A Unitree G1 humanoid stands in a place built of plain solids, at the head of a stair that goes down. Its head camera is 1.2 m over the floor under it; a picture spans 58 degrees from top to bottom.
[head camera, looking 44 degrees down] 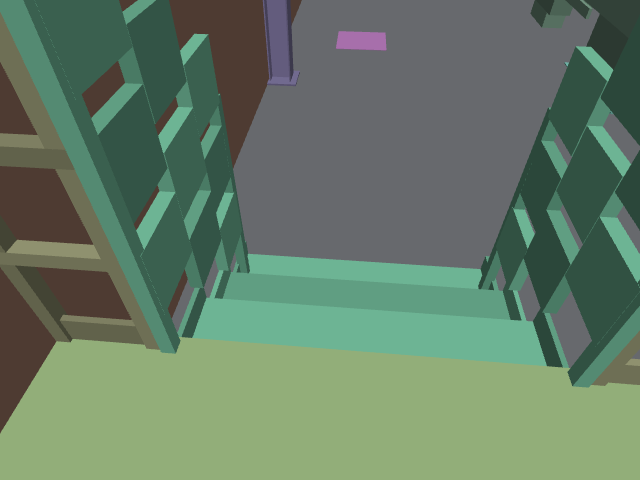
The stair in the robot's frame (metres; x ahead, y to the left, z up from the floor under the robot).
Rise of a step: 0.18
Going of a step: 0.30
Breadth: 1.32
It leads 5 degrees to the right of straight ahead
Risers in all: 4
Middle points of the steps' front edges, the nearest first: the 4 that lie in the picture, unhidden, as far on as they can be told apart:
0.74 -0.15 0.00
1.04 -0.18 -0.18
1.34 -0.21 -0.36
1.63 -0.23 -0.54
